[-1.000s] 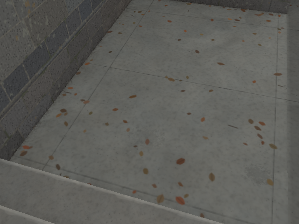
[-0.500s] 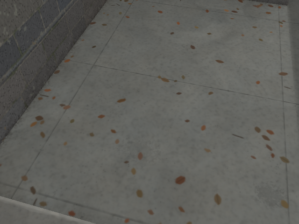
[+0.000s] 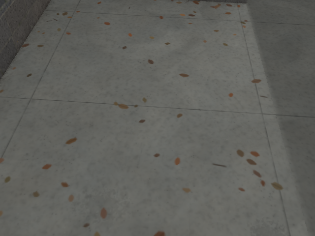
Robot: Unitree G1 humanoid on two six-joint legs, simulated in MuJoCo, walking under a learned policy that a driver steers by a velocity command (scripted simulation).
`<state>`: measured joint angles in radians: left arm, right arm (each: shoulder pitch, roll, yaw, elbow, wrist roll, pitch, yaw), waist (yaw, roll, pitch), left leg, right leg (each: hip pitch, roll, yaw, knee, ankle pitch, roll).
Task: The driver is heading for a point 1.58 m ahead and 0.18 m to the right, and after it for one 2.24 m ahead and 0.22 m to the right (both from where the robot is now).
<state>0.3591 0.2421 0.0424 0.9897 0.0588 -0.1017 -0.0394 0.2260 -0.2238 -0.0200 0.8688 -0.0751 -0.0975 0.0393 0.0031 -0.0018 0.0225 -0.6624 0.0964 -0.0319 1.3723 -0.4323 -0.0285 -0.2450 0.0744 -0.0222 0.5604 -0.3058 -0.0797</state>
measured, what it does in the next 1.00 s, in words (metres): goes down, turning right: left foot 0.15 m lower, then right foot 0.15 m higher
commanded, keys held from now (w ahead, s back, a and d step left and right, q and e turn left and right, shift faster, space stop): e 0.40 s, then no key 0.60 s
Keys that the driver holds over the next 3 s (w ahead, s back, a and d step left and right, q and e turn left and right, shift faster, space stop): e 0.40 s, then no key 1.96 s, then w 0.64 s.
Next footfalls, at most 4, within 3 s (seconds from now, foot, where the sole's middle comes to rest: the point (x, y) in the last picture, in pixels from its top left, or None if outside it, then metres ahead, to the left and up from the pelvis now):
0.26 left None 0.30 0.18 -0.92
0.84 right None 0.04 -0.03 -0.77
1.46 left None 0.29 0.14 -0.92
1.66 right None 0.12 -0.07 -0.77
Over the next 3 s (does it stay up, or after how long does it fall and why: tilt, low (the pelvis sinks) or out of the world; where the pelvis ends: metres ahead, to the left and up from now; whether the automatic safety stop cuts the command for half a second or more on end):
stays up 0.29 -0.12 -0.16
